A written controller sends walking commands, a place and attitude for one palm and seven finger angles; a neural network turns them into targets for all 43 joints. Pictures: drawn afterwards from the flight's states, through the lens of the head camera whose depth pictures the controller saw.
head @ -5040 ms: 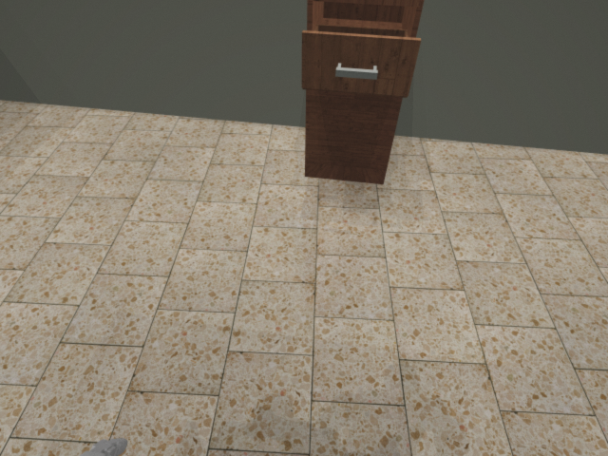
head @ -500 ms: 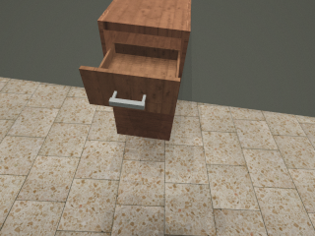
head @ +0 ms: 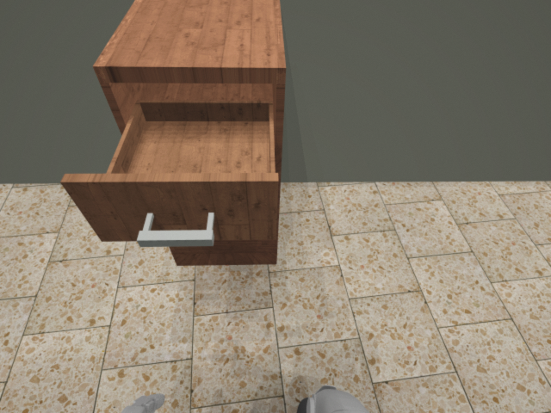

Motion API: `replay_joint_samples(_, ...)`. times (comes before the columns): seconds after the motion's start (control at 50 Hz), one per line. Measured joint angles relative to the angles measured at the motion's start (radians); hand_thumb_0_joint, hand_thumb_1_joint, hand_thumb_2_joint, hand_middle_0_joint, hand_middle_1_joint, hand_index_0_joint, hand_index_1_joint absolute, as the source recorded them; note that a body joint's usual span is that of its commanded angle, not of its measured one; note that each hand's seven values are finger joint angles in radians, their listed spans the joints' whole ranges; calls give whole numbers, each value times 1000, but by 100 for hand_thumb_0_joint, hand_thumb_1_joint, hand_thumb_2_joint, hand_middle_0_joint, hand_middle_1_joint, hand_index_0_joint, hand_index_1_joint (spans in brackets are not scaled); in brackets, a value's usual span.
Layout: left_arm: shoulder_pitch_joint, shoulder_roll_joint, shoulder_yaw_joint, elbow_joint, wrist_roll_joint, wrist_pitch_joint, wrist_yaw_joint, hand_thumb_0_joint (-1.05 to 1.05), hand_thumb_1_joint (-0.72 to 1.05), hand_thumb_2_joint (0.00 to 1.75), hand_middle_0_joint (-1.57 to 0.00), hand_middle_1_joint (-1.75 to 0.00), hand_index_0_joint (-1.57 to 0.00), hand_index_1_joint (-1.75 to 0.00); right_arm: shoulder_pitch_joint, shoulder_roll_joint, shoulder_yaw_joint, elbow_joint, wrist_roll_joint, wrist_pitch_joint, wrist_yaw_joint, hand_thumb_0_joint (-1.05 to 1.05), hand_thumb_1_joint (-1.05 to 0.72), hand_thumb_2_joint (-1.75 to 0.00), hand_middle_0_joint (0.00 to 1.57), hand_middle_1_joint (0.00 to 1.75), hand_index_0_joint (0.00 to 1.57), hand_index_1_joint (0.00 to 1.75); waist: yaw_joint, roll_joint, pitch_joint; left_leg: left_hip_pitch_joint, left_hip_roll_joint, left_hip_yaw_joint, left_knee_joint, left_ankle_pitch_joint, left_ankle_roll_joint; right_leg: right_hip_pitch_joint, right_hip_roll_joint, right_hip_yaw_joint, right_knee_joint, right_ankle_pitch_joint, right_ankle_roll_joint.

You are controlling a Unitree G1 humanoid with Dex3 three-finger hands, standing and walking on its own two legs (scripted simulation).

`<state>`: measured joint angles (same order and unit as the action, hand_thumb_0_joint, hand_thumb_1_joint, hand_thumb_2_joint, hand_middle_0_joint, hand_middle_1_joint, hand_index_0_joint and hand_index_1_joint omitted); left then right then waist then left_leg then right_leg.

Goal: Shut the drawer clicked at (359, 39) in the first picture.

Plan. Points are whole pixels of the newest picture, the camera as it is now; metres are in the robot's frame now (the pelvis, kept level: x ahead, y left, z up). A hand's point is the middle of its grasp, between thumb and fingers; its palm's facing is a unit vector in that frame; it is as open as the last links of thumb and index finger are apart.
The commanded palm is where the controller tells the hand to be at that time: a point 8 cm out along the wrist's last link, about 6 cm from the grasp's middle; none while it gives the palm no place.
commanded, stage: take the last steps up to it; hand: left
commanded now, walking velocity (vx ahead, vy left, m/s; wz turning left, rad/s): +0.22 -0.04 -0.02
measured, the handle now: (178, 228) +0.43 +0.18 -0.03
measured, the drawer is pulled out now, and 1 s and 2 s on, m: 0.30 0.30 0.30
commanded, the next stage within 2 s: come to a stop and stand still in 0.24 s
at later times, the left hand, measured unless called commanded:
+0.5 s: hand out of the picture +0.10 +0.17 -0.18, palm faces +0.08 -0.99 -0.14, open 7.4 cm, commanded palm none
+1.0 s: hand out of the picture +0.13 +0.14 -0.15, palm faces -0.02 -0.96 -0.27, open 7.4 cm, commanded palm none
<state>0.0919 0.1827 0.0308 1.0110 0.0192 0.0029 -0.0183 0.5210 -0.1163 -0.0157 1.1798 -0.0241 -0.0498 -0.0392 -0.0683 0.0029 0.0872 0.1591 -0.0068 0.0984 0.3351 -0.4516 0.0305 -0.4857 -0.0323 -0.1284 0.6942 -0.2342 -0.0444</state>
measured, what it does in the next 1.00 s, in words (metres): walks ahead: right foot, then left foot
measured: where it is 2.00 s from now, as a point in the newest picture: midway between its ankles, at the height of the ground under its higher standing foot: outside the picture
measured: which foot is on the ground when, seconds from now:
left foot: down 0.00-0.04, up 0.06-0.42, down 0.44-0.86, up 0.88-1.00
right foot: up 0.00-0.02, down 0.04-1.00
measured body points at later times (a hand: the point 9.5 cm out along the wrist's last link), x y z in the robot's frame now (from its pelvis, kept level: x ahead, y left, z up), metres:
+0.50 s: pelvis +0.12 +0.00 +0.01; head +0.12 +0.03 +0.46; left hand +0.10 +0.22 -0.16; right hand +0.18 -0.23 -0.13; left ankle +0.16 +0.12 -0.73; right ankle +0.12 -0.10 -0.72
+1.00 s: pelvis +0.09 -0.05 +0.01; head +0.10 -0.08 +0.46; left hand +0.13 +0.19 -0.13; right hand +0.12 -0.28 -0.16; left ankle +0.10 +0.10 -0.70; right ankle +0.10 -0.12 -0.72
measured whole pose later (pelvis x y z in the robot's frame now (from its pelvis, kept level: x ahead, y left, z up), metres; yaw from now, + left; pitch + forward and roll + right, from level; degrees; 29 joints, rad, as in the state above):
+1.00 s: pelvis +0.09 -0.05 +0.01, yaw -2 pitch -1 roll +2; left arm 0.24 0.16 0.02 1.07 0.03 0.01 0.03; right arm 0.20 -0.18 -0.06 1.10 -0.01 0.05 -0.03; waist -0.01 0.04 0.04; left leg -0.31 0.05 0.05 0.74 -0.41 -0.01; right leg -0.22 0.01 -0.08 0.50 -0.27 -0.08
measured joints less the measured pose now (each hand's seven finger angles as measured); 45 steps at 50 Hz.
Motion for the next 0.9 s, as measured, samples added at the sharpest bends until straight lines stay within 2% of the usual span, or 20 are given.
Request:
replay_joint_samples(0.04, -5, 1, 0, -16, 4, -29, 1, 1, 91, 90, -20, -30, -20, -29, 20, 9, -1, 18, 8, 8, 5, 0, -91, -90, 20, 30, 20, 30, 6, -3, -4, -49, 13, 3, 169, -58, -9, 78, 13, -6, -88, 72, -28)
replay_joint_samples(0.1, 2, -9, 4, -21, -5, -61, 13, 1, 91, 90, -20, -30, -20, -29, -20, 8, -10, 17, 23, 26, 11, 1, -91, -90, 20, 30, 20, 30, 15, 15, 13, -269, 32, -51, 693, -67, -4, 104, 34, -20, -45, 29, -43)
replay_joint_samples(0.12, 13, -12, 3, -17, -7, -60, 17, 0, 91, 90, -20, -30, -20, -29, -41, 6, -15, 7, 23, 29, 11, 1, -91, -90, 20, 30, 20, 30, 17, 18, 12, -339, 38, -60, 805, -49, -1, 127, 39, -24, -60, 15, -44)
replay_joint_samples(0.16, 41, -19, 1, -1, -8, -56, 26, 0, 91, 90, -20, -30, -20, -29, -90, -3, -23, -24, 16, 36, 14, 1, -91, -90, 20, 30, 20, 30, 19, 22, 4, -464, 61, -61, 903, 1, -2, 171, 47, -27, -114, 19, -39)
replay_joint_samples(0.22, 87, -20, 11, 26, -6, -48, 47, 0, 93, 90, -20, -30, -20, -30, -167, -15, -31, -84, 7, 38, 16, 1, -91, -90, 20, 30, 20, 30, 20, 28, -16, -590, 102, -57, 828, 47, -20, 220, 55, -29, -192, 43, -36)
replay_joint_samples(0.28, 127, -9, 6, 50, 0, -38, 43, 0, 94, 90, -20, -30, -20, -30, -234, -21, -33, -130, 5, 39, 22, 0, -91, -90, 19, 30, 19, 30, 30, 30, -35, -633, 130, -44, 661, 103, -40, 249, 58, -26, -238, 49, -34)
replay_joint_samples(0.36, 176, -13, 4, 75, 5, -31, 32, 0, 93, 90, -20, -30, -20, -29, -286, -54, -44, -139, 0, 41, 23, 2, -95, -90, 19, 30, 19, 30, 62, 27, -55, -597, 128, -32, 469, 137, -52, 274, 60, -17, -257, 36, -21)
replay_joint_samples(0.44, 221, -21, -1, 100, -1, -20, 33, 0, 92, 90, -20, -30, -20, -29, -303, -64, -32, -130, 5, 19, 21, 1, -94, -90, 19, 30, 19, 30, 88, 20, -69, -461, 110, -31, 226, 251, -60, 279, 64, -11, -212, -13, 4)
replay_joint_samples(0.52, 231, -20, -12, 127, -8, -2, 41, 1, 91, 90, -20, -30, -20, -29, -321, -26, -10, -102, 9, 22, 5, 1, -94, -90, 19, 30, 19, 30, 111, -40, -63, -408, 72, 1, 190, 216, -25, 310, 27, 17, -214, -31, 30)
replay_joint_samples(0.62, 221, -36, -23, 121, -4, 18, 39, 1, 91, 90, -20, -30, -20, -29, -364, -13, -9, -108, 20, 37, -9, 0, -94, -90, 20, 30, 20, 30, 110, -55, -31, -377, 47, 30, 127, 242, -13, 305, 3, 42, -218, -28, 40)
replay_joint_samples(0.66, 211, -34, -20, 107, 0, 26, 37, 1, 91, 90, -20, -30, -20, -29, -379, -9, -14, -118, 20, 41, -11, 0, -94, -90, 20, 30, 20, 30, 106, -57, -13, -383, 40, 41, 120, 250, -11, 277, -5, 54, -183, -43, 42)
replay_joint_samples(0.76, 179, -16, 1, 69, 7, 48, 41, 1, 91, 90, -20, -30, -20, -29, -399, -18, -32, -134, 11, 53, -16, -1, -93, -90, 20, 30, 20, 30, 92, -37, 14, -415, 47, 58, 129, 264, -18, 179, -3, 87, 30, -207, 47)
replay_joint_samples(0.8, 172, -8, 8, 55, 8, 46, 43, 1, 91, 90, -20, -30, -20, -29, -395, -29, -38, -132, 7, 60, -12, -1, -93, -90, 20, 30, 20, 30, 87, -19, 13, -429, 59, 57, 141, 266, -30, 180, -2, 88, 24, -196, 46)
replay_joint_samples(0.82, 172, -4, 10, 48, 9, 41, 44, 1, 91, 90, -20, -30, -20, -29, -390, -35, -41, -129, 7, 64, -8, 0, -93, -90, 20, 30, 20, 30, 86, -11, 8, -438, 65, 57, 155, 263, -38, 197, -4, 86, -25, -148, 47)
replay_joint_samples(0.86, 171, -1, 12, 45, 14, 28, 47, 1, 91, 90, -20, -30, -20, -29, -380, -50, -47, -120, 12, 73, -2, 0, -92, -90, 20, 30, 20, 30, 82, 16, 0, -457, 86, 45, 200, 243, -50, 224, 12, 78, -92, -67, 16)
replay_joint_samples(0.9, 168, -4, 4, 48, 14, 21, 48, 1, 91, 90, -20, -30, -20, -29, -363, -61, -52, -111, 16, 89, 4, 0, -92, -90, 20, 30, 20, 30, 67, 37, -13, -471, 81, 5, 253, 129, -48, 237, 25, 59, -103, -74, -8)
